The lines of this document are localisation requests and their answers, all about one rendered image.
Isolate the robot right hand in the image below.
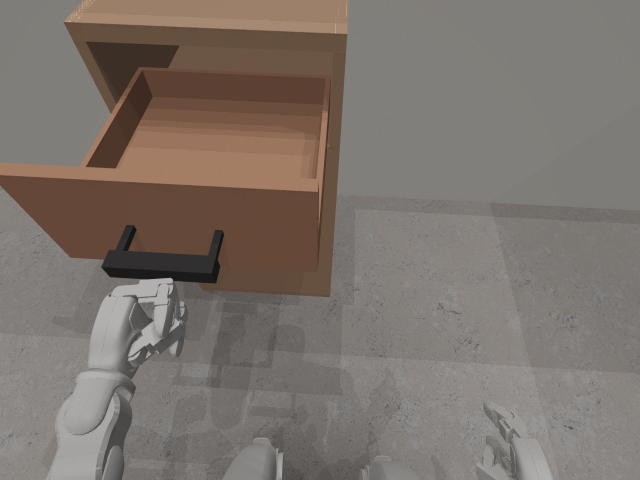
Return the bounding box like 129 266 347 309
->
477 401 555 480

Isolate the cabinet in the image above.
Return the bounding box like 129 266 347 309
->
64 0 349 297

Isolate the handle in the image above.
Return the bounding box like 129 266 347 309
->
101 225 224 283

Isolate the drawer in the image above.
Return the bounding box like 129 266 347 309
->
0 67 331 272

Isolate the robot left thigh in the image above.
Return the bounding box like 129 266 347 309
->
222 445 285 480

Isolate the robot left hand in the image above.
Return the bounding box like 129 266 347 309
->
87 278 189 379

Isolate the left robot forearm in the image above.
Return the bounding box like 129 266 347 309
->
46 369 136 480

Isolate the left robot shin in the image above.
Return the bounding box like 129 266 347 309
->
252 438 272 446

